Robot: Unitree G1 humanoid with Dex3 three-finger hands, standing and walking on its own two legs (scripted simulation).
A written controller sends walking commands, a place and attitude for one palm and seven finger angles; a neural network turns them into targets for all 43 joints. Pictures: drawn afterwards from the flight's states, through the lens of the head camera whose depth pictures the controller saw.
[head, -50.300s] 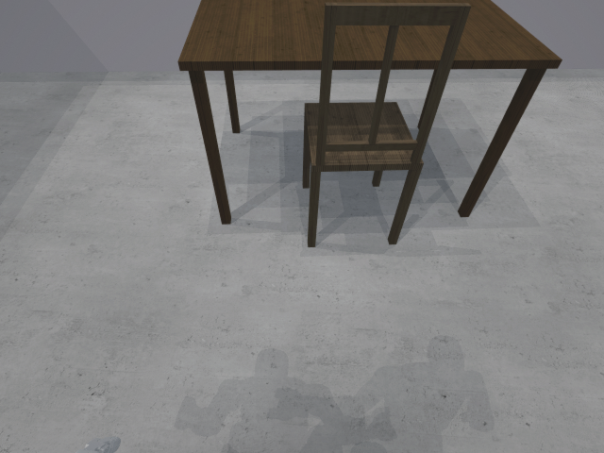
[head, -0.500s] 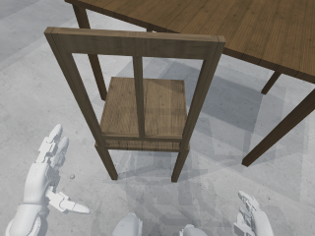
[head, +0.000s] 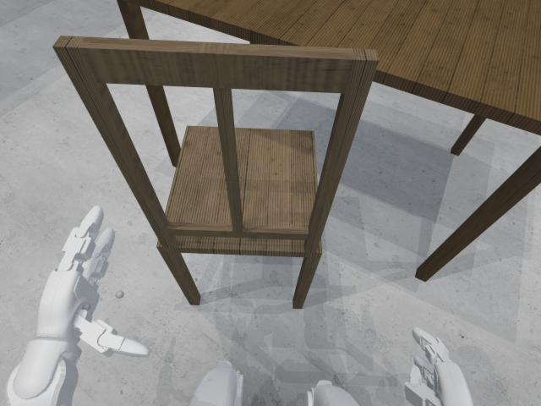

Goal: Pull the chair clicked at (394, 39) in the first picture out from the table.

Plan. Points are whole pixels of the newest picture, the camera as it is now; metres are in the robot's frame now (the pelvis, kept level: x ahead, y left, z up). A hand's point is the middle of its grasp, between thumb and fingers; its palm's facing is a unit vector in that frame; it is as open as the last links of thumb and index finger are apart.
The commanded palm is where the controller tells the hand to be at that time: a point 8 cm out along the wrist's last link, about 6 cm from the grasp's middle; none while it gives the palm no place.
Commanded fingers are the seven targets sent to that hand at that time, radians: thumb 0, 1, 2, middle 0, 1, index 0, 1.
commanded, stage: aim the fingers beside a spindle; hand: left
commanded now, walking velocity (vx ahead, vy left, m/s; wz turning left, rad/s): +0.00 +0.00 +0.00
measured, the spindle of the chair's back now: (231, 174) +0.47 +0.09 +0.03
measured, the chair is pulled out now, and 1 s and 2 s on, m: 0.27 0.27 0.27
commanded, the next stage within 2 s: push the fingers through the gap in 1.66 s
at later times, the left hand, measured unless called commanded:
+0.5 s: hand (118, 277) +0.29 +0.23 +0.02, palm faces +0.03 -1.00 -0.05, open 16.9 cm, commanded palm +0.27 +0.29 +0.02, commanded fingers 0.00 -0.50 0.30 -0.06 -0.08 -0.06 -0.08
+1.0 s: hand (126, 267) +0.31 +0.24 +0.00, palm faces +0.03 -1.00 -0.05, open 16.9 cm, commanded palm +0.29 +0.28 +0.00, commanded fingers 0.00 -0.50 0.30 -0.06 -0.08 -0.06 -0.08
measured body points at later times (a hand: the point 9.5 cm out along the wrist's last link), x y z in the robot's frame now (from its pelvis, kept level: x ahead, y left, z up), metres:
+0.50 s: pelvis -0.01 +0.01 -0.01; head +0.08 +0.02 +0.43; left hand +0.28 +0.29 +0.02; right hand +0.15 -0.25 -0.10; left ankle +0.04 +0.11 -0.65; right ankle +0.00 -0.11 -0.65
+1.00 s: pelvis -0.01 +0.02 -0.03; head +0.09 +0.04 +0.41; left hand +0.30 +0.29 +0.00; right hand +0.14 -0.23 -0.12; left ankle +0.04 +0.11 -0.65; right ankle +0.00 -0.11 -0.65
